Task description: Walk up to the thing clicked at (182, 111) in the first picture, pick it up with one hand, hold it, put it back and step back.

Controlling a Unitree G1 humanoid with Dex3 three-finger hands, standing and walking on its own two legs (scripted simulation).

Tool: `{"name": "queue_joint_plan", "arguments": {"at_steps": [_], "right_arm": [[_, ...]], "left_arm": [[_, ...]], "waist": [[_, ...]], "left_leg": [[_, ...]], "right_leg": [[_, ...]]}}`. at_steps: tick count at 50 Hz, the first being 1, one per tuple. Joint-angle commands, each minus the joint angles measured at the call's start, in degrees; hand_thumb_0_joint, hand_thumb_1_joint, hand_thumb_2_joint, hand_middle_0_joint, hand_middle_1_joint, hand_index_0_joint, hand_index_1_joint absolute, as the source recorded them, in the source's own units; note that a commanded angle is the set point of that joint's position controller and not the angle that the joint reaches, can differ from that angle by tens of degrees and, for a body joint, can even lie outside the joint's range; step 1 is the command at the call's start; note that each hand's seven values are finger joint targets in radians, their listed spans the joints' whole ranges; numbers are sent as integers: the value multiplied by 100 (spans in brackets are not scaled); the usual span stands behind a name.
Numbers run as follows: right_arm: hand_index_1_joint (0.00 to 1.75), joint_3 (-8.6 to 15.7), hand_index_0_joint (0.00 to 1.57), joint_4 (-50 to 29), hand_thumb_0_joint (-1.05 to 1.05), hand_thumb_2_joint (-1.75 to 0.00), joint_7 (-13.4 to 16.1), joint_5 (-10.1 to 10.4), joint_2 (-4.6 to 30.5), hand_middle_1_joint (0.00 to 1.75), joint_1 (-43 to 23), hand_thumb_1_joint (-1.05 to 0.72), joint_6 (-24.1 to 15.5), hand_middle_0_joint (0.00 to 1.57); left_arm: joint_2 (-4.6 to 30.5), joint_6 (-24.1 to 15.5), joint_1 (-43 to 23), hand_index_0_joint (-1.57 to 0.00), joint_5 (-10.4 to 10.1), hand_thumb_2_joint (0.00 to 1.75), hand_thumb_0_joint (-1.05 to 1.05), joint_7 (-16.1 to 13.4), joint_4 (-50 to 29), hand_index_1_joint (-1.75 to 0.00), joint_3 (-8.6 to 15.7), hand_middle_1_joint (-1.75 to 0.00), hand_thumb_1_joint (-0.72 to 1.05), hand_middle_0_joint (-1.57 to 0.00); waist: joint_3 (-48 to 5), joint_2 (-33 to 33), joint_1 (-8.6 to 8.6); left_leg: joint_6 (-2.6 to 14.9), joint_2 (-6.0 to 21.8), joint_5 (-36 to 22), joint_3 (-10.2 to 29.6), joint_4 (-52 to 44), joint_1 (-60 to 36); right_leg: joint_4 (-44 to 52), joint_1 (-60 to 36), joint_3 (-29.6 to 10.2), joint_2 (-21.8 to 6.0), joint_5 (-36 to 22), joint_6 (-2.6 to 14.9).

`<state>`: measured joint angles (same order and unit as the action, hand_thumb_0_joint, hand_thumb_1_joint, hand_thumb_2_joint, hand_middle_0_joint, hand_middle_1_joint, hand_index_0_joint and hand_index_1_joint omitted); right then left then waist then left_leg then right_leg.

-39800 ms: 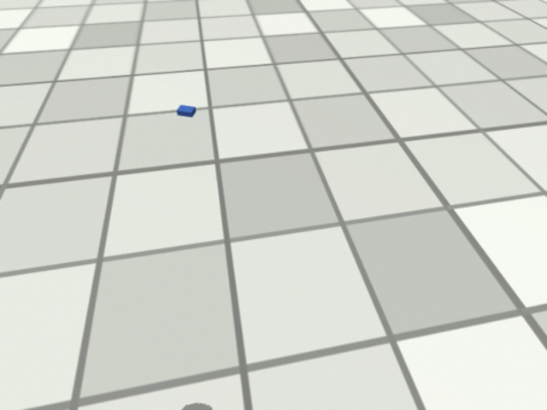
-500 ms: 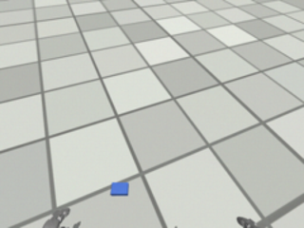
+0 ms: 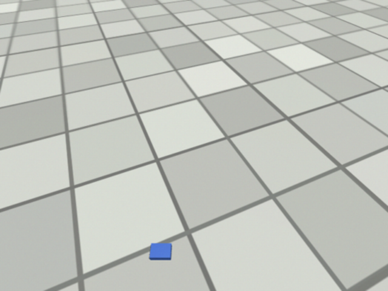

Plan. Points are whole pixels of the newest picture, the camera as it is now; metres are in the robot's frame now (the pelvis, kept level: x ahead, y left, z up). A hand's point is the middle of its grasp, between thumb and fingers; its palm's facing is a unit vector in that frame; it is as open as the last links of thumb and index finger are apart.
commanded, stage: stand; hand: left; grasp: from above
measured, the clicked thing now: (161, 251) +0.47 +0.19 -0.76
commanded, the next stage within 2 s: step back in 1.78 s
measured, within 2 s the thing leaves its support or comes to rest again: neither
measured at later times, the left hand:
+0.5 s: hand out of the picture +0.06 +0.23 -0.16, palm faces +0.01 -0.94 -0.33, open 7.4 cm
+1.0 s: hand out of the picture +0.09 +0.23 -0.15, palm faces +0.01 -0.94 -0.33, open 7.4 cm
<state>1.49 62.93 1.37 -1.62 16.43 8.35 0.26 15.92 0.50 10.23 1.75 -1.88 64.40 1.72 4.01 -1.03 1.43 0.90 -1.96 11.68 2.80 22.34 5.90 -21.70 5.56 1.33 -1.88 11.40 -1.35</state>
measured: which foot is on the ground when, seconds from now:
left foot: down 0.00-1.00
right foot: down 0.00-1.00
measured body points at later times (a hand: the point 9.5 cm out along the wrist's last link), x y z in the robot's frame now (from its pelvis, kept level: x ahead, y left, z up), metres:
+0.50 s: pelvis +0.00 -0.01 +0.00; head +0.01 -0.01 +0.45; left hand +0.06 +0.28 -0.14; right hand +0.06 -0.30 -0.14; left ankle +0.01 +0.11 -0.74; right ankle +0.01 -0.13 -0.74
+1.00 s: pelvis +0.01 -0.01 +0.00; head +0.02 -0.02 +0.45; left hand +0.09 +0.28 -0.13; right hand +0.09 -0.31 -0.14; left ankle +0.01 +0.11 -0.74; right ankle +0.01 -0.13 -0.74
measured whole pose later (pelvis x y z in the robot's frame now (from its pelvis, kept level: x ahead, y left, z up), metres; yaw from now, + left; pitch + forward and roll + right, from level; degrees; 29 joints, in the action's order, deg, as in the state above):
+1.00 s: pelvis +0.01 -0.01 +0.00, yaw +0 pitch -3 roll +0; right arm 0.1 65.2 0.9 -1.1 19.1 6.0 -0.5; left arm 17.7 -0.2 5.3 0.8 -0.6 66.5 1.6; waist 3.8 -1.0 0.5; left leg -0.1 -0.8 10.6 2.9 18.2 4.6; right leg -18.0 4.6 1.4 -0.8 10.4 -0.4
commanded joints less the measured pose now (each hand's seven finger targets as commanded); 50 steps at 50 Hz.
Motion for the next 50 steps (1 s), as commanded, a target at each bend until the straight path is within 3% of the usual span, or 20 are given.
{"name": "queue_joint_plan", "arguments": {"at_steps": [1, 6, 11, 21, 26, 28, 31, 38, 50], "right_arm": [[30, 239, 20, -289, 0, -90, 50, 18, 1103, 30, -205, -90, -127, 20], [30, 224, 20, -220, 0, -90, 30, 15, 1115, 30, -249, -90, -105, 20], [30, 204, 20, -179, 0, -90, 19, 20, 1168, 30, -253, -90, -123, 20], [30, 156, 20, -112, 0, -90, 15, 40, 1235, 30, -242, -90, -139, 20], [30, 113, 20, -106, 0, -90, 20, 48, 1251, 30, -253, -90, -166, 20], [30, 122, 20, -122, 0, -90, 25, 59, 1299, 30, -267, -90, -184, 20], [30, 118, 20, -113, 0, -90, 36, 54, 1330, 30, -305, -90, -184, 20], [30, 79, 20, -94, 0, -90, 25, 59, 1304, 30, -323, -90, -172, 20], [30, 92, 20, -99, 0, -90, 11, 75, 1388, 30, -377, -90, -203, 20]], "left_arm": [[1134, -150, -236, -20, 9, 90, 0, -67, -238, -30, 209, -30, 90, -20], [1211, -154, -299, -20, 10, 90, 0, -53, -148, -30, 215, -30, 90, -20], [1227, -165, -362, -20, -12, 90, 0, -27, -108, -30, 209, -30, 90, -20], [1297, -181, -466, -20, -45, 90, 0, -1, -75, -30, 197, -30, 90, -20], [1296, -175, -465, -20, -64, 90, 0, 12, -30, -30, 196, -30, 90, -20], [1315, -188, -519, -20, -70, 90, 0, 13, -60, -30, 202, -30, 90, -20], [1309, -185, -520, -20, -63, 90, 0, 17, -58, -30, 196, -30, 90, -20], [1349, -173, -612, -20, -74, 90, 0, 37, -71, -30, 198, -30, 90, -20], [1371, -200, -640, -20, -99, 90, 0, 49, -100, -30, 199, -30, 90, -20]], "waist": [[-120, 81, -44], [20, 116, -34], [-70, -4, -42], [-230, 37, -77], [-286, 9, -64], [-447, 80, -69], [-483, 104, -74], [-294, 129, -104], [-540, 50, -87]], "left_leg": [[76, 668, -202, 593, -651, 236], [69, 662, 90, 593, -711, 365], [68, 678, 75, 587, -748, 428], [88, 733, -238, 562, -709, 299], [76, 748, -606, 539, -716, 221], [81, 801, -1063, 540, -643, 41], [78, 815, -1150, 521, -607, -23], [36, 785, -716, 505, -727, 163], [58, 845, -1336, 470, -637, -40]], "right_leg": [[505, 51, -444, -440, -198, 160], [597, 94, -464, -434, 110, 148], [611, -46, -497, -464, -10, 165], [643, -128, -542, -521, -260, 211], [577, -176, -498, -513, -565, 202], [559, -227, -494, -533, -789, 211], [557, -222, -486, -546, -868, 206], [625, -167, -506, -516, -577, 184], [549, -341, -494, -558, -1126, 210]]}}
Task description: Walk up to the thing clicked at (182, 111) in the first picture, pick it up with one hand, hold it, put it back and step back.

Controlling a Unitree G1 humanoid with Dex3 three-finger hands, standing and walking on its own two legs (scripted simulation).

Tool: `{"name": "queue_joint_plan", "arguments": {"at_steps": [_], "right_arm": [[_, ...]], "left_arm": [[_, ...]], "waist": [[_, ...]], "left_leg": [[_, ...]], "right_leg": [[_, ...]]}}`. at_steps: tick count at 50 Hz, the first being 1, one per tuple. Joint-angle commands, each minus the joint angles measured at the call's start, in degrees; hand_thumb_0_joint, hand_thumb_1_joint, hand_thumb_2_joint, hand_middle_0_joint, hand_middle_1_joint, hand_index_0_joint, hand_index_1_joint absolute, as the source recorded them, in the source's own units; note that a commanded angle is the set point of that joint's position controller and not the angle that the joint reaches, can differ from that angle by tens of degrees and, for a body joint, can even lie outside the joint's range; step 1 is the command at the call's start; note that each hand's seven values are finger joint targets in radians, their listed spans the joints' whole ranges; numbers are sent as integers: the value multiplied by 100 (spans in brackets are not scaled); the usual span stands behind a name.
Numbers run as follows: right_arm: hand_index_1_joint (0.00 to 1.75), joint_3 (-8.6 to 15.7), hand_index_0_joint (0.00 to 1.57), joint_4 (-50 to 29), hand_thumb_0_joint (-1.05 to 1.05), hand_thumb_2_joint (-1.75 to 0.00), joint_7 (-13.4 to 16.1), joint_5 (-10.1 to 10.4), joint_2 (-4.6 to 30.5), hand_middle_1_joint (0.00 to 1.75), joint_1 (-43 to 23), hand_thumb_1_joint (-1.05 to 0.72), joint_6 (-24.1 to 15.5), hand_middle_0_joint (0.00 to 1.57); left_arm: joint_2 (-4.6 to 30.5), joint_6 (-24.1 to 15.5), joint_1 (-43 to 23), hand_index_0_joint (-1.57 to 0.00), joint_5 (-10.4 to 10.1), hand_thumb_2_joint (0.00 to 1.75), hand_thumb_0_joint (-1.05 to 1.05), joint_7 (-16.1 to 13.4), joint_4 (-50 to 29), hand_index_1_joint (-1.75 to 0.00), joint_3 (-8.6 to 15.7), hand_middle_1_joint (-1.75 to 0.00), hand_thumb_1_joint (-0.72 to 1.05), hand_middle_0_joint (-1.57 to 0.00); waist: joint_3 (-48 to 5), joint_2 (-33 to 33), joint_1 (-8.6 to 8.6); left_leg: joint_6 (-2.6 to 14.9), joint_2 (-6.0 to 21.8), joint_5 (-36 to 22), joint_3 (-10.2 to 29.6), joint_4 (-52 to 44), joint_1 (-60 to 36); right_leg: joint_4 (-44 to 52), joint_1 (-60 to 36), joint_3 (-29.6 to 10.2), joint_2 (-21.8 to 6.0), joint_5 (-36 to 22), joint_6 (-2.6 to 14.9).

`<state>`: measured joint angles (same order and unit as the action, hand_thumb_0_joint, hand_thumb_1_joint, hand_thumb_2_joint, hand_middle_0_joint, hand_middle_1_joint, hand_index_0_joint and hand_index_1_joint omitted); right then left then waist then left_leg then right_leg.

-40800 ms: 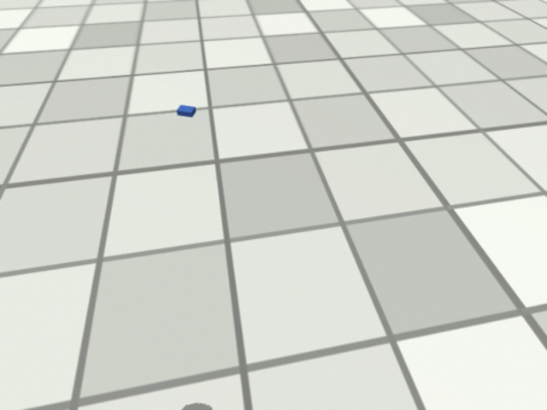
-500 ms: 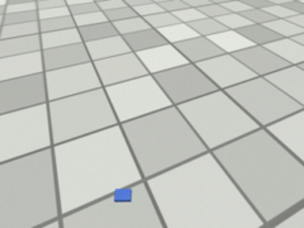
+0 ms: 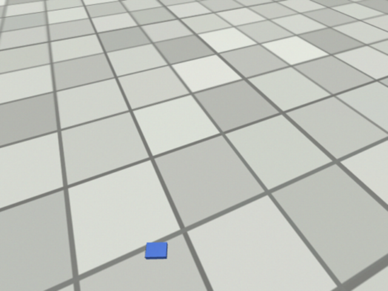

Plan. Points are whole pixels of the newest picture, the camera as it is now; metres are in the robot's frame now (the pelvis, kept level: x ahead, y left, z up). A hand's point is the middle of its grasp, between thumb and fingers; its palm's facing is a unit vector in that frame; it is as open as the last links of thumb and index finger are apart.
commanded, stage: stand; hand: left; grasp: from above
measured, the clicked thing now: (156, 250) +0.46 +0.20 -0.77
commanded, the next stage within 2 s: step back in 0.78 s
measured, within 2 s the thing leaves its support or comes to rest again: neither
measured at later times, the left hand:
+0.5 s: hand out of the picture +0.07 +0.24 -0.16, palm faces +0.01 -0.94 -0.34, open 7.4 cm
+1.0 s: hand out of the picture +0.08 +0.27 -0.17, palm faces +0.00 -0.93 -0.37, open 7.4 cm
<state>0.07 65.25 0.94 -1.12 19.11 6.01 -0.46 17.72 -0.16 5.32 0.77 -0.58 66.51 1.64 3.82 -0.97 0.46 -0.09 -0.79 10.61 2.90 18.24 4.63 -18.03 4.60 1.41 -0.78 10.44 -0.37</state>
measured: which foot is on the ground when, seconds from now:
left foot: down 0.00-1.00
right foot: down 0.00-1.00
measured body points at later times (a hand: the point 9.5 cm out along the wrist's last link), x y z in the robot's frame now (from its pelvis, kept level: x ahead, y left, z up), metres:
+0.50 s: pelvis +0.00 +0.00 +0.00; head +0.01 -0.01 +0.45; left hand +0.07 +0.29 -0.13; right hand +0.07 -0.30 -0.14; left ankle +0.00 +0.12 -0.75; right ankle +0.00 -0.12 -0.75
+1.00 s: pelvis -0.03 +0.01 -0.01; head +0.02 +0.01 +0.43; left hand +0.08 +0.32 -0.14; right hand +0.06 -0.31 -0.14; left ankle -0.03 +0.12 -0.73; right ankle +0.00 -0.12 -0.75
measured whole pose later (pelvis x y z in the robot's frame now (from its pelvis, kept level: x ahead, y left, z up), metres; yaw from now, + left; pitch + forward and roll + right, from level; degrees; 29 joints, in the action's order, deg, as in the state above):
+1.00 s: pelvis -0.03 +0.01 -0.01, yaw +0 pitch -2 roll +0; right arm 2.4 58.4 -0.5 -0.2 22.6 4.9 2.6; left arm 21.1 1.6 3.5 0.6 -0.6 57.5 3.4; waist 8.6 0.2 -0.4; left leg 1.9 -2.5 21.4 2.7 41.5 17.6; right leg -29.8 14.2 1.0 -1.6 13.4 0.0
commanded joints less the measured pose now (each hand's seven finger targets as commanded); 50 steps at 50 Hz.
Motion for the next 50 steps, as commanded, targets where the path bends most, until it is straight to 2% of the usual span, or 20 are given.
{"name": "queue_joint_plan", "arguments": {"at_steps": [1, 6, 8, 12, 16, 19, 29, 30, 36, 38, 39, 41, 42, 44, 45, 46, 47, 48, 49, 50], "right_arm": [[30, 230, 20, -342, 0, -90, 56, 12, 1100, 30, -134, -90, -129, 20], [30, 243, 20, -347, 0, -90, 60, 20, 1153, 30, -157, -90, -122, 20], [30, 234, 20, -343, 0, -90, 57, 16, 1136, 30, -163, -90, -114, 20], [30, 237, 20, -344, 0, -90, 39, 21, 1152, 30, -182, -90, -121, 20], [30, 223, 20, -329, 0, -90, 37, 24, 1162, 30, -155, -90, -132, 20], [30, 237, 20, -366, 0, -90, 34, 22, 1198, 30, -185, -90, -134, 20], [30, 207, 20, -337, 0, -90, 19, 29, 1181, 30, -73, -90, -127, 20], [30, 215, 20, -341, 0, -90, 23, 27, 1213, 30, -131, -90, -129, 20], [30, 214, 20, -338, 0, -90, -2, 30, 1181, 30, -54, -90, -120, 20], [30, 222, 20, -351, 0, -90, -1, 30, 1213, 30, -86, -90, -121, 20], [30, 350, 20, -470, 0, -90, -33, 73, 1516, 30, -287, -90, -17, 20], [30, 355, 20, -631, 0, -90, -47, 147, 1393, 30, -177, -90, 35, 20], [30, 374, 20, -687, 0, -90, -59, 155, 1385, 30, -94, -90, 69, 20], [30, 406, 20, -773, 0, -90, -64, 149, 1323, 30, 12, -90, 137, 20], [30, 432, 20, -850, 0, -90, -71, 142, 1333, 30, 48, -90, 170, 20], [30, 441, 20, -863, 0, -90, -74, 125, 1260, 30, 181, -90, 209, 20], [30, 478, 20, -931, 0, -90, -100, 98, 1281, 30, 306, -90, 261, 20], [30, 512, 20, -979, 0, -90, -120, 77, 1277, 30, 420, -90, 294, 20], [30, 536, 20, -1036, 0, -90, -144, 94, 1306, 30, 551, -90, 304, 20], [30, 557, 20, -1041, 0, -90, -153, 96, 1309, 30, 640, -90, 288, 20]], "left_arm": [[1238, -135, -209, -20, 4, 90, 0, -82, -344, -30, 221, -30, 90, -20], [1238, -137, -199, -20, -5, 90, 0, -80, -348, -30, 219, -30, 90, -20], [1234, -122, -211, -20, -3, 90, 0, -77, -351, -30, 213, -30, 90, -20], [1230, -131, -173, -20, 3, 90, 0, -60, -360, -30, 196, -30, 90, -20], [1271, -140, -165, -20, 5, 90, 0, -49, -382, -30, 196, -30, 90, -20], [1282, -153, -154, -20, 7, 90, 0, -60, -413, -30, 194, -30, 90, -20], [1304, -158, -156, -20, -13, 90, 0, -45, -421, -30, 167, -30, 90, -20], [1280, -155, -99, -20, -4, 90, 0, -42, -423, -30, 161, -30, 90, -20], [1332, -174, -144, -20, -20, 90, 0, -44, -423, -30, 153, -30, 90, -20], [1327, -174, -135, -20, -28, 90, 0, -40, -437, -30, 149, -30, 90, -20], [1773, -131, -121, -20, -107, 90, 0, -65, -589, -30, 405, -30, 90, -20], [1727, -108, 62, -20, -122, 90, 0, -100, -750, -30, 436, -30, 90, -20], [1742, -94, -11, -20, -123, 90, 0, -101, -861, -30, 452, -30, 90, -20], [1798, -41, -159, -20, -114, 90, 0, -103, -1062, -30, 498, -30, 90, -20], [1855, -20, -227, -20, -81, 90, 0, -105, -1190, -30, 503, -30, 90, -20], [1900, 6, -388, -20, -50, 90, 0, -115, -1294, -30, 517, -30, 90, -20], [1957, 31, -550, -20, -6, 90, 0, -118, -1453, -30, 535, -30, 90, -20], [1944, 43, -629, -20, 50, 90, 0, -119, -1548, -30, 530, -30, 90, -20], [1950, 49, -728, -20, 66, 90, 0, -126, -1638, -30, 528, -30, 90, -20], [1905, 63, -822, -20, 70, 90, 0, -130, -1703, -30, 498, -30, 90, -20]], "waist": [[-504, 118, -5], [-539, 91, -15], [-392, 59, -8], [-395, 78, 12], [-437, 20, -9], [-521, 87, -7], [-426, 41, -40], [-434, -8, 1], [-355, 143, -48], [-451, 64, -29], [67, 179, -36], [-409, 195, -45], [-590, 294, -84], [-813, 477, -118], [-825, 653, -119], [-786, 873, -153], [-717, 1124, -201], [-647, 1174, -236], [-592, 1212, -316], [-514, 1154, -357]], "left_leg": [[140, 722, -1266, 444, -241, 104], [153, 740, -1261, 437, -183, 37], [115, 712, -975, 442, -265, 181], [127, 729, -812, 464, -300, 200], [140, 743, -800, 453, -304, 212], [155, 761, -1033, 440, -246, 95], [125, 747, -844, 447, -310, 268], [133, 741, -782, 448, -311, 247], [114, 721, -756, 438, -313, 183], [133, 749, -826, 445, -286, 145], [240, 629, -1666, 438, 346, 601], [289, 552, -1959, 274, 842, 451], [291, 458, -1835, 229, 1085, 532], [238, 206, -1235, 75, 1644, 601], [215, 60, -704, -42, 2010, 654], [192, -81, 97, -99, 2402, 754], [239, -174, 1164, -67, 2916, 741], [290, -114, 1763, 109, 3178, 785], [332, -40, 1793, 204, 3128, 790], [326, -12, 1539, 138, 2855, 733]], "right_leg": [[166, -221, -494, -666, -1046, 124], [189, -233, -515, -681, -1133, 120], [243, -183, -515, -660, -826, 123], [284, -153, -531, -651, -653, 131], [250, -180, -570, -677, -778, 150], [230, -148, -548, -677, -946, 134], [221, -212, -559, -682, -809, 149], [250, -156, -561, -677, -795, 145], [280, -35, -579, -663, -702, 148], [248, -126, -582, -679, -804, 168], [-187, 266, -629, -635, -1787, 212], [-412, 121, -636, -726, -2318, 397], [-488, 99, -747, -805, -2379, 506], [-427, 275, -1079, -1168, -2282, 851], [-373, 413, -1266, -1412, -2262, 1039], [-338, 626, -1425, -1665, -2210, 1244], [-290, 1020, -1566, -1917, -1978, 1413], [-404, 1228, -1581, -1994, -1886, 1490], [-568, 1362, -1479, -1947, -1875, 1420], [-779, 1484, -1304, -1780, -1836, 1289]]}}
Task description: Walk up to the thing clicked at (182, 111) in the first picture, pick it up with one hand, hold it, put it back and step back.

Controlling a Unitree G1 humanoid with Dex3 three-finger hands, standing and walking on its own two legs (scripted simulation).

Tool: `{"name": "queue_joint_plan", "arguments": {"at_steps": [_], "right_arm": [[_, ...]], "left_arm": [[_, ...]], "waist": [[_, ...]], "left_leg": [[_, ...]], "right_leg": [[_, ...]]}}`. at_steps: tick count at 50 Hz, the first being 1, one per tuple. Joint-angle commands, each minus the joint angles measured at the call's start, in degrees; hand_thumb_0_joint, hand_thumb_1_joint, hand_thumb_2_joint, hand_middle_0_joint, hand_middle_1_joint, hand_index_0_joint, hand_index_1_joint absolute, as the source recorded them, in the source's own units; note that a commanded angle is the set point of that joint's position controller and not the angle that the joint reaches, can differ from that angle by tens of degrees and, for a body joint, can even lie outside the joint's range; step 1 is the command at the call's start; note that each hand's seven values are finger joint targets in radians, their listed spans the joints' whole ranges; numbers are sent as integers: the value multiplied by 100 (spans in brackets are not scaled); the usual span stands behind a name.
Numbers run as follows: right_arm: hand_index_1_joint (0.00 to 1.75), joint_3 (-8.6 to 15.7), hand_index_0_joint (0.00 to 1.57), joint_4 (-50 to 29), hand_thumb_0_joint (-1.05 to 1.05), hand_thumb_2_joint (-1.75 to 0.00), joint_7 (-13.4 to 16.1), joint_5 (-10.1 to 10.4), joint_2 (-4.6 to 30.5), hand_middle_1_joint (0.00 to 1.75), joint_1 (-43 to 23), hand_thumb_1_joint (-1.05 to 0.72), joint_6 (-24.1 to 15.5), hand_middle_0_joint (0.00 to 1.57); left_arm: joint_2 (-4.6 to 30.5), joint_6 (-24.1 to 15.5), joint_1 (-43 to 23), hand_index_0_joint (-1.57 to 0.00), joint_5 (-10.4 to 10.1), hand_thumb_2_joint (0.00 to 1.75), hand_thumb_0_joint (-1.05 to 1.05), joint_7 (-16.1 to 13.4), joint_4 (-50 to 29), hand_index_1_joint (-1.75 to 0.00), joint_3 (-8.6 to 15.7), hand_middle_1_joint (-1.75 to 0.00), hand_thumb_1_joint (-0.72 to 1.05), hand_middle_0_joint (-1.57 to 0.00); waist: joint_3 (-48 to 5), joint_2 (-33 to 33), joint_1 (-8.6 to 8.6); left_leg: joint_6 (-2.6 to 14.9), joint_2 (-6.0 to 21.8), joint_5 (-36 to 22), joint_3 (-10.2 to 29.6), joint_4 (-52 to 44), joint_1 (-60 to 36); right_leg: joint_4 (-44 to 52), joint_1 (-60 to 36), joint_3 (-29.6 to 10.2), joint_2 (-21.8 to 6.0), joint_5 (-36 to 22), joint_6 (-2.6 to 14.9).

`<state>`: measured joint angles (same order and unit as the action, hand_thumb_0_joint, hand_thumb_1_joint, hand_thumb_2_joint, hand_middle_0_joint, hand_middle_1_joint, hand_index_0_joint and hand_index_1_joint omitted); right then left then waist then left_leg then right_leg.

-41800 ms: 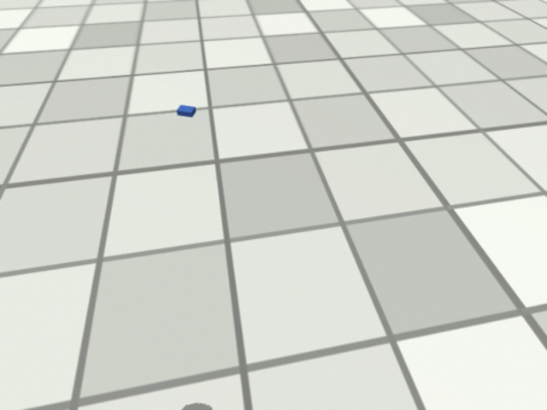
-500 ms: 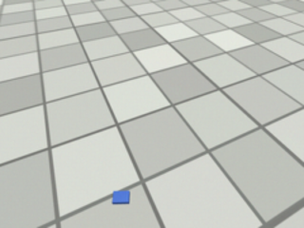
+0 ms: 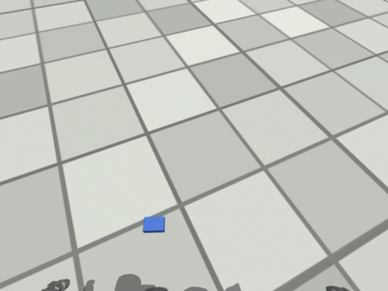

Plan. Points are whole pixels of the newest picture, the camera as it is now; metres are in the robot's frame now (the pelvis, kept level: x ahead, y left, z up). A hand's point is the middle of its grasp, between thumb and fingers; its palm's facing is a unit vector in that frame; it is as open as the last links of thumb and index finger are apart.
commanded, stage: step back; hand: left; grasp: from above
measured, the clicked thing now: (154, 224) +0.49 +0.19 -0.75
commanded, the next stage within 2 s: none
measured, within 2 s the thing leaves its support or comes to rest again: neither
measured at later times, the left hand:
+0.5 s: hand out of the picture +0.03 +0.27 -0.17, palm faces -0.12 -0.91 -0.40, open 7.4 cm
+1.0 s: hand out of the picture -0.10 +0.29 -0.15, palm faces -0.02 -0.93 -0.37, open 7.4 cm
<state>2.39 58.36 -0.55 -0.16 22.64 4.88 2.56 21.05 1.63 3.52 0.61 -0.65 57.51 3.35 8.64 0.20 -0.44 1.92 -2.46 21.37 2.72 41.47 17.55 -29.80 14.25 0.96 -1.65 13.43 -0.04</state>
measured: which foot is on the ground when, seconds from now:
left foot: down 0.00-0.52, up 0.54-0.82, down 0.84-1.00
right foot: down 0.00-0.08, up 0.10-0.48, down 0.50-0.86, up 0.88-1.00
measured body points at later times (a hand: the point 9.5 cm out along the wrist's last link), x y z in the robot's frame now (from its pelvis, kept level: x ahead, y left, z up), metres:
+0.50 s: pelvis -0.10 +0.02 -0.02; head -0.03 +0.01 +0.42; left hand +0.04 +0.32 -0.14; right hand -0.03 -0.30 -0.14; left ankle -0.02 +0.12 -0.73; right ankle -0.12 -0.10 -0.74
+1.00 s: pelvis -0.23 +0.03 -0.01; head -0.18 +0.05 +0.44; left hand -0.10 +0.34 -0.13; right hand -0.15 -0.29 -0.11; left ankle -0.20 +0.14 -0.73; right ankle -0.24 -0.11 -0.66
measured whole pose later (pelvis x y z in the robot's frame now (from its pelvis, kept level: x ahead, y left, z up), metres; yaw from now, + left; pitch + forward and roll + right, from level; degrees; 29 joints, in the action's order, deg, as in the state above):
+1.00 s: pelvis -0.23 +0.03 -0.01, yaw -2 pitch -3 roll -1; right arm 1.7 49.9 0.3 -2.0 20.7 9.3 1.4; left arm 22.9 4.0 7.4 0.3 -1.0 46.5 4.6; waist 9.9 2.3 0.0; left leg 1.2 -0.4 15.7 2.0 34.4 16.1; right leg -66.2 27.3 -8.3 6.7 29.6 1.0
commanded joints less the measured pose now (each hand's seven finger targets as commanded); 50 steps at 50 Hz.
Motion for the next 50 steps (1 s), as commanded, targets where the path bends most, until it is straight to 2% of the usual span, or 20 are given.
{"name": "queue_joint_plan", "arguments": {"at_steps": [1, 3, 4, 5, 10, 20, 24, 25, 26, 27, 29, 31, 36, 40, 41, 42, 43, 44, 46, 50], "right_arm": [[30, 337, 20, -341, 0, -90, -5, -14, 937, 30, 846, -90, -46, 20], [30, 444, 20, -459, 0, -90, 30, -174, 1324, 30, 692, -90, -137, 20], [30, 503, 20, -562, 0, -90, 45, -260, 1594, 30, 644, -90, -196, 20], [30, 530, 20, -620, 0, -90, 71, -199, 1785, 30, 632, -90, -220, 20], [30, 416, 20, -1035, 0, -90, 260, -159, 1234, 30, 102, -90, -254, 20], [30, 457, 20, -1303, 0, -90, 256, -143, 1384, 30, 472, -90, -205, 20], [30, 394, 20, -1349, 0, -90, 198, -29, 1301, 30, 146, -90, -109, 20], [30, 326, 20, -1379, 0, -90, 181, 11, 1079, 30, 280, -90, -98, 20], [30, 333, 20, -1429, 0, -90, 225, 38, 952, 30, -11, -90, -72, 20], [30, 409, 20, -1310, 0, -90, 257, 4, 1131, 30, 57, -90, -38, 20], [30, 366, 20, -1089, 0, -90, 220, 62, 1077, 30, 522, -90, -29, 20], [30, 306, 20, -1034, 0, -90, 244, 86, 1075, 30, 736, -90, -108, 20], [30, 256, 20, -1246, 0, -90, 238, 4, 994, 30, 504, -90, -143, 20], [30, 324, 20, -1024, 0, -90, 189, -85, 912, 30, 1063, -90, -222, 20], [30, 396, 20, -1060, 0, -90, 184, -149, 1059, 30, 1027, -90, -249, 20], [30, 487, 20, -1132, 0, -90, 174, -248, 1433, 30, 1002, -90, -266, 20], [30, 588, 20, -1278, 0, -90, 103, -180, 2038, 30, 625, -90, -248, 20], [30, 619, 20, -1289, 0, -90, 116, -215, 2042, 30, 660, -90, -271, 20], [30, 428, 20, -1297, 0, -90, 181, -201, 1492, 30, 251, -90, -286, 20], [30, 407, 20, -1455, 0, -90, 230, -182, 1262, 30, 174, -90, -263, 20]], "left_arm": [[1513, -91, -653, -20, 80, 90, 0, -126, -852, -30, 289, -30, 90, -20], [1176, 18, -434, -20, -19, 90, 0, -108, -942, -30, 224, -30, 90, -20], [969, 75, -274, -20, -35, 90, 0, -141, -968, -30, 207, -30, 90, -20], [1039, 108, -73, -20, -1, 90, 0, -190, -959, -30, 222, -30, 90, -20], [1204, 95, 319, -20, -19, 90, 0, -180, -885, -30, 268, -30, 90, -20], [1103, 8, 532, -20, 29, 90, 0, -65, -1201, -30, 381, -30, 90, -20], [1062, -92, 1297, -20, 113, 90, 0, -45, -933, -30, 422, -30, 90, -20], [1470, -132, 1147, -20, 206, 90, 0, -46, -1033, -30, 530, -30, 90, -20], [2084, -99, 817, -20, 107, 90, 0, -19, -1208, -30, 640, -30, 90, -20], [2084, -152, 483, -20, 166, 90, 0, -40, -1447, -30, 634, -30, 90, -20], [1514, -155, 0, -20, 70, 90, 0, -92, -1550, -30, 502, -30, 90, -20], [1361, -135, -83, -20, 125, 90, 0, -117, -1637, -30, 505, -30, 90, -20], [1299, -77, 566, -20, 166, 90, 0, -161, -1673, -30, 468, -30, 90, -20], [1452, 30, 414, -20, 33, 90, 0, -84, -1774, -30, 444, -30, 90, -20], [1348, 61, 468, -20, 25, 90, 0, -66, -1797, -30, 382, -30, 90, -20], [1148, 75, 570, -20, 8, 90, 0, -47, -1832, -30, 334, -30, 90, -20], [1165, 57, 258, -20, -32, 90, 0, -91, -1896, -30, 362, -30, 90, -20], [1275, 69, -39, -20, 62, 90, 0, -156, -1841, -30, 451, -30, 90, -20], [1153, 94, 281, -20, -50, 90, 0, -139, -1656, -30, 433, -30, 90, -20], [1161, 68, 834, -20, 13, 90, 0, -83, -1449, -30, 467, -30, 90, -20]], "waist": [[-962, 934, -289], [-807, -680, -168], [-791, -1193, -77], [-1019, -978, -86], [-1229, -759, 119], [-1305, -786, -141], [-1512, -582, 247], [-1308, 437, 123], [-909, 1708, 342], [-583, 1401, 258], [-453, 508, -112], [-677, 750, -105], [-984, 1023, 313], [-1301, 950, 20], [-1282, 682, 22], [-1313, -248, 34], [-1144, -1464, -98], [-1019, -1216, -338], [-903, -546, 76], [-924, -799, 123]], "left_leg": [[90, 181, -155, 28, -170, -579], [358, 1168, -2800, 1300, -1863, -379], [619, 1766, -3890, 2095, -2142, -798], [916, 2034, -4763, 2021, -1843, -846], [1086, 1630, -4338, 1268, -1396, -1415], [1195, 1731, -3347, 1147, -1253, -1328], [572, 1322, -2110, 704, -593, -316], [156, 719, -914, 450, 42, 917], [-150, -344, 1196, -93, 1432, 999], [-218, -231, 1561, 603, 2537, 731], [-219, -461, 795, 862, 3085, 844], [-302, -513, 632, 683, 2919, 938], [-328, -62, 940, 261, 795, 935], [-175, -9, -596, -345, -1625, -240], [-68, 216, -1266, 20, -1817, -692], [294, 1219, -1726, 1338, -1946, -1102], [1157, 2280, -2516, 2491, -2221, -545], [1595, 2586, -2685, 2866, -2265, -90], [1154, 1879, -3185, 1599, -1893, -396], [1246, 1720, -3311, 1120, -1558, -878]], "right_leg": [[112, 446, -1065, -1434, -1919, 1021], [-1473, 588, -408, -64, -432, 352], [-2241, 1282, -519, 699, 2022, 215], [-2964, 1253, -1001, 782, 2477, 202], [-4124, 1643, -1222, 707, 1640, 90], [-1829, 757, -527, 371, 1507, -42], [585, -736, -395, 149, -343, 241], [709, -1102, -1810, -688, -540, 557], [1244, 75, -3264, -1987, -841, 1687], [1254, 776, -3630, -2339, -1291, 1992], [812, 610, -2033, -1402, -1835, 1443], [488, 97, -1437, -1102, -2235, 1226], [158, -1148, -1496, -1228, -2617, 1264], [-513, -834, -1236, -968, -2392, 935], [-615, -229, -1181, -798, -1786, 644], [-1198, 694, -934, -282, -426, 348], [-2251, 1030, -258, 695, 1906, 117], [-3375, 978, -1030, 707, 2469, 109], [-4120, 1307, -1354, 796, 1918, 207], [-4063, 1436, -1064, 694, 1642, -74]]}}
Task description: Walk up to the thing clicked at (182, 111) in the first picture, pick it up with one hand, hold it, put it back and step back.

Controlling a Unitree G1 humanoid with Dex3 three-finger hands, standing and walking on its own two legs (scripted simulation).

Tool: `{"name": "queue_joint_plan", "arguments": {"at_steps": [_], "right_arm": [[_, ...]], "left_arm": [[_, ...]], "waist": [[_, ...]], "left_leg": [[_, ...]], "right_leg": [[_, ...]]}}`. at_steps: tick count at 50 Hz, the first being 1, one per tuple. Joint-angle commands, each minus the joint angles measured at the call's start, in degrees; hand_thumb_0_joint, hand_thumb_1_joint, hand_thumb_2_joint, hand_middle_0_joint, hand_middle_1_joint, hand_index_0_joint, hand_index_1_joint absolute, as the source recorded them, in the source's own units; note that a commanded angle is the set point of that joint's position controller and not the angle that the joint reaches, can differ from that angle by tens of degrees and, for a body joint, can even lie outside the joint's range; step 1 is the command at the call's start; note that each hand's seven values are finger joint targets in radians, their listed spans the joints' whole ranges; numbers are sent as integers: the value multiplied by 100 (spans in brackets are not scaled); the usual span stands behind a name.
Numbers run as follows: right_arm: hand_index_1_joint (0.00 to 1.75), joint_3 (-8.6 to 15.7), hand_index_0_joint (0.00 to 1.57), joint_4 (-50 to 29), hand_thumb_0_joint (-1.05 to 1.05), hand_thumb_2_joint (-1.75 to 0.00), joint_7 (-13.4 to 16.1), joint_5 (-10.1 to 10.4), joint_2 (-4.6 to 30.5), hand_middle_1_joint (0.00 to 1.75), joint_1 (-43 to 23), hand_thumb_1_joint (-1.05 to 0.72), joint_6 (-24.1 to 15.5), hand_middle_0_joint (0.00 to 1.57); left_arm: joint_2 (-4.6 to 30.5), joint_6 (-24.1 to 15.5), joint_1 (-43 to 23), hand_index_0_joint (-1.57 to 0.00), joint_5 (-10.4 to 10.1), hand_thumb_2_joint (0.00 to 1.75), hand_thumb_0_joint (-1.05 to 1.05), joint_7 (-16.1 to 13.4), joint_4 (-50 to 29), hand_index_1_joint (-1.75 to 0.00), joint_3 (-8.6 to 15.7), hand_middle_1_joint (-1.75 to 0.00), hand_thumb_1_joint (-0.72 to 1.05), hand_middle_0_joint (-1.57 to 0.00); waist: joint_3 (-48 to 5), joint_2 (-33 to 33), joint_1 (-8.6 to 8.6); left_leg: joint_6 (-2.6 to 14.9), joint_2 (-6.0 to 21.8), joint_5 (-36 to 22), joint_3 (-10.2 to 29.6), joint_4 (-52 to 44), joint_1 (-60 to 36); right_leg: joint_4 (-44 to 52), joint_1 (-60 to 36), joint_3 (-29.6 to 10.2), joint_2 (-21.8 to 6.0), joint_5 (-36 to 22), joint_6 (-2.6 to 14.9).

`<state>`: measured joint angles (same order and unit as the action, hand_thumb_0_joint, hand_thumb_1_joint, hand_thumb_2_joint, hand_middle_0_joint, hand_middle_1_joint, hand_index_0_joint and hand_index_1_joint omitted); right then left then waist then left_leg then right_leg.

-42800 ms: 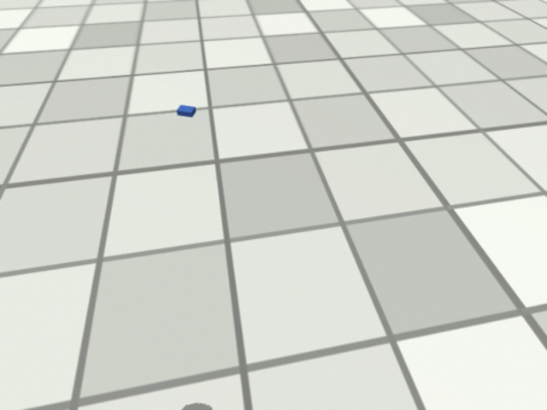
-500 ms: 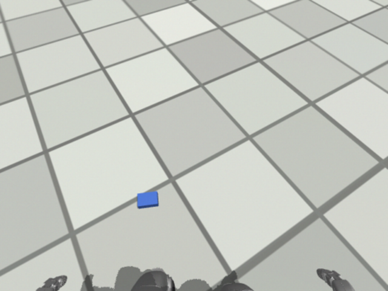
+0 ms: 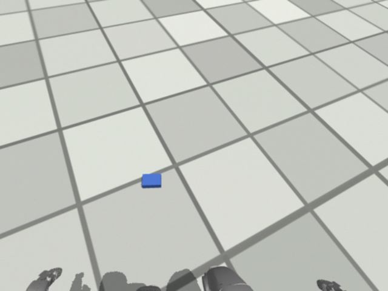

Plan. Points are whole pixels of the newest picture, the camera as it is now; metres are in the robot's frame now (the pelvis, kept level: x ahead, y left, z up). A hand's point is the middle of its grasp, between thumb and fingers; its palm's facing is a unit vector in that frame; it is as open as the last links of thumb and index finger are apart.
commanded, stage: step back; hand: left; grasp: from above
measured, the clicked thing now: (151, 180) +0.72 +0.19 -0.75
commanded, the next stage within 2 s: none
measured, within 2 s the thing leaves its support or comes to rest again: neither
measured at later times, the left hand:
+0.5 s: hand out of the picture -0.06 +0.25 -0.14, palm faces +0.00 -0.90 -0.43, open 7.4 cm
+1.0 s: hand out of the picture -0.29 +0.22 -0.14, palm faces -0.05 -0.91 -0.41, open 7.4 cm
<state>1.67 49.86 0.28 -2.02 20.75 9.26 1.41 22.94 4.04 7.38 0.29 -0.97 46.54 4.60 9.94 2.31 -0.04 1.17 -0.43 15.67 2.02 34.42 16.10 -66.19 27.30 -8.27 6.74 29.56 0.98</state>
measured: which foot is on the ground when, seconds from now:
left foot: down 0.00-0.22, up 0.24-0.52, down 0.54-0.90, up 0.92-1.00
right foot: up 0.00-0.18, down 0.20-0.56, up 0.58-0.86, down 0.88-1.00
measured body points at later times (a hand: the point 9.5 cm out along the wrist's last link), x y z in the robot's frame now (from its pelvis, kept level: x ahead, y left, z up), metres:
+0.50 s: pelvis -0.17 -0.03 -0.01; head -0.11 -0.03 +0.44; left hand -0.06 +0.29 -0.11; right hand -0.09 -0.35 -0.13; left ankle -0.19 +0.10 -0.71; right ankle -0.11 -0.15 -0.73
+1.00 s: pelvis -0.35 -0.05 +0.00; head -0.31 -0.07 +0.44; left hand -0.29 +0.27 -0.12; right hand -0.23 -0.37 -0.13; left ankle -0.27 +0.10 -0.68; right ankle -0.36 -0.16 -0.73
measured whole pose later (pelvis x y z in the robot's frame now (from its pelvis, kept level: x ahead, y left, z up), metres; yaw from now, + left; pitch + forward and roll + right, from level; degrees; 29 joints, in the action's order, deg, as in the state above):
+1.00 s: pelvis -0.35 -0.05 +0.00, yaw -4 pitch -3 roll +1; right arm 2.8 49.5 0.7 -1.0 23.3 7.0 4.0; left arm 20.5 2.1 13.5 2.4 0.1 52.1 3.3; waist 7.4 -1.2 2.6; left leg -0.8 -4.5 25.0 7.5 57.0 30.1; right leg -37.6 14.1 -1.8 0.3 21.0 1.9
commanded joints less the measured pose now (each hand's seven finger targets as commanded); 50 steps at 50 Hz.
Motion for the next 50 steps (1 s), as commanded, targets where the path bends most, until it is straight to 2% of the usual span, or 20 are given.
{"name": "queue_joint_plan", "arguments": {"at_steps": [1, 5, 9, 10, 11, 12, 16, 21, 25, 27, 28, 29, 32, 38, 43, 44, 45, 46, 48, 50], "right_arm": [[30, 486, 20, -621, 0, -90, 157, 11, 1436, 30, -103, -90, -144, 20], [30, 548, 20, -688, 0, -90, 162, 27, 1617, 30, -39, -90, -118, 20], [30, 520, 20, -768, 0, -90, 117, 108, 1674, 30, -373, -90, 47, 20], [30, 456, 20, -770, 0, -90, 106, 144, 1462, 30, -261, -90, 84, 20], [30, 377, 20, -919, 0, -90, 103, 211, 1128, 30, -304, -90, 72, 20], [30, 470, 20, -918, 0, -90, 207, 178, 1259, 30, -578, -90, 101, 20], [30, 456, 20, -496, 0, -90, 175, 247, 1338, 30, 172, -90, 51, 20], [30, 356, 20, -594, 0, -90, 149, 128, 1152, 30, -37, -90, -8, 20], [30, 423, 20, -321, 0, -90, 98, 71, 1122, 30, 590, -90, -36, 20], [30, 596, 20, -334, 0, -90, 103, -53, 1646, 30, 566, -90, -56, 20], [30, 691, 20, -513, 0, -90, 25, 4, 2336, 30, 221, -90, -26, 20], [30, 689, 20, -511, 0, -90, 33, -30, 2279, 30, 206, -90, -70, 20], [30, 479, 20, -553, 0, -90, 136, -52, 1652, 30, -420, -90, -83, 20], [30, 508, 20, -582, 0, -90, 103, -38, 1555, 30, -28, -90, -1, 20], [30, 504, 20, -588, 0, -90, 53, 66, 1679, 30, -339, -90, 165, 20], [30, 422, 20, -612, 0, -90, 35, 81, 1408, 30, -246, -90, 161, 20], [30, 349, 20, -806, 0, -90, 69, 121, 1062, 30, -535, -90, 99, 20], [30, 459, 20, -752, 0, -90, 156, 69, 1264, 30, -648, -90, 127, 20], [30, 492, 20, -449, 0, -90, 124, 130, 1447, 30, -207, -90, 115, 20], [30, 430, 20, -298, 0, -90, 105, 141, 1279, 30, 51, -90, 31, 20]], "left_arm": [[962, -185, 356, -20, 62, 90, 0, -36, -396, -30, 343, -30, 90, -20], [936, -218, 432, -20, 61, 90, 0, -5, -410, -30, 313, -30, 90, -20], [844, -311, 1202, -20, 98, 90, 0, 34, 45, -30, 332, -30, 90, -20], [1101, -349, 1163, -20, 192, 90, 0, 33, 54, -30, 393, -30, 90, -20], [1684, -370, 1117, -20, 245, 90, 0, 45, -82, -30, 546, -30, 90, -20], [2258, -342, 661, -20, 244, 90, 0, 36, -310, -30, 617, -30, 90, -20], [1367, -367, -431, -20, 226, 90, 0, -69, -594, -30, 415, -30, 90, -20], [1255, -312, 349, -20, 227, 90, 0, -153, -503, -30, 387, -30, 90, -20], [1342, -189, 85, -20, 99, 90, 0, -109, -617, -30, 312, -30, 90, -20], [1002, -146, 311, -20, 64, 90, 0, -70, -631, -30, 186, -30, 90, -20], [1081, -162, -96, -20, 3, 90, 0, -130, -746, -30, 227, -30, 90, -20], [1192, -153, -415, -20, 92, 90, 0, -175, -655, -30, 330, -30, 90, -20], [1078, -110, 251, -20, -37, 90, 0, -135, -290, -30, 294, -30, 90, -20], [952, -209, 305, -20, 71, 90, 0, -29, -249, -30, 227, -30, 90, -20], [919, -329, 1201, -20, 133, 90, 0, 3, 346, -30, 222, -30, 90, -20], [1161, -366, 1208, -20, 216, 90, 0, 1, 356, -30, 304, -30, 90, -20], [1831, -364, 992, -20, 269, 90, 0, 15, 213, -30, 493, -30, 90, -20], [2261, -364, 521, -20, 283, 90, 0, -1, -7, -30, 556, -30, 90, -20], [1624, -447, -304, -20, 207, 90, 0, -65, -232, -30, 367, -30, 90, -20], [1320, -492, -278, -20, 249, 90, 0, -68, -163, -30, 343, -30, 90, -20]], "waist": [[-1040, -962, -20], [-1240, -1250, -87], [-1588, -1278, 230], [-1412, -789, 151], [-1140, 852, 207], [-855, 1524, 480], [-636, 590, -183], [-1055, 784, 349], [-1339, 736, 46], [-1429, -435, 92], [-1340, -1666, -125], [-1054, -1409, -291], [-920, -788, 266], [-1104, -1265, -82], [-1554, -1283, 268], [-1374, -615, 229], [-1019, 1088, 413], [-642, 1331, 573], [-399, 30, -58], [-667, 307, -81]], "left_leg": [[1344, 1493, -2757, 1153, -797, -874], [1362, 1664, -2527, 1196, -659, -999], [789, 1198, -1612, 763, -10, -288], [470, 824, -644, 668, 341, 608], [30, -255, 1063, 349, 1418, 1804], [-141, -499, 2094, 650, 2879, 1295], [-194, -655, 1101, 762, 3788, 1104], [-264, -279, 1568, 313, 1745, 1243], [-92, -217, 201, -313, -755, -93], [436, 1059, -784, 1517, -1314, -1007], [1391, 2166, -1592, 2699, -1491, -236], [1772, 2446, -1593, 3193, -1694, 590], [1192, 1545, -2182, 1301, -1117, 306], [1328, 1495, -1928, 1179, -873, -835], [745, 1220, -503, 885, -518, -49], [430, 833, 332, 692, 20, 786], [3, -369, 1367, 300, 1098, 1964], [-231, -282, 1935, 724, 2437, 1387], [-188, -425, 1169, 1148, 3314, 1287], [-228, -470, 853, 708, 3193, 1171]], "right_leg": [[-147, 156, -90, -180, 58, -232], [1326, -330, 227, -510, 86, -237], [4294, -1857, 862, -511, -1535, 4], [4292, -2198, 306, -730, -1597, 94], [4617, -2087, -1664, -1974, -1414, 618], [5074, -364, -2795, -3137, -1510, 1631], [4196, -504, -533, -2005, -2777, 1047], [3723, -2229, -494, -2120, -3826, 1096], [3077, -1863, -292, -1959, -3743, 808], [2184, -339, 136, -1221, -1908, 234], [1005, -107, 752, -309, 598, -17], [-82, -401, -43, -294, 883, -38], [-917, -129, -265, -125, 56, 72], [1242, -282, 366, -407, 121, -265], [4195, -1974, 995, -478, -1040, 90], [4417, -2235, 104, -868, -787, 226], [4963, -1874, -1857, -2205, -151, 833], [5392, -199, -2908, -3322, 98, 1673], [4666, -266, -1298, -2509, -1233, 1239], [4352, -743, -432, -1960, -1643, 938]]}}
